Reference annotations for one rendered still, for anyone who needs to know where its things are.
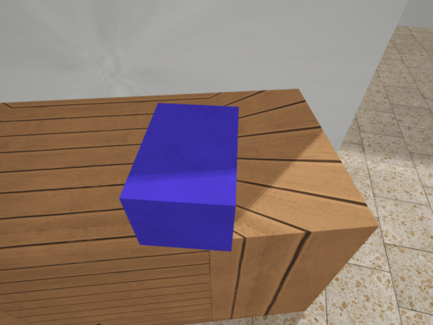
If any carton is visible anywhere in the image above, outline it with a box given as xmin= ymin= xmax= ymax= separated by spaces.
xmin=119 ymin=103 xmax=239 ymax=251

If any pedestal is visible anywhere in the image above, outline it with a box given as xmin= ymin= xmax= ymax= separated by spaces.
xmin=0 ymin=89 xmax=379 ymax=325

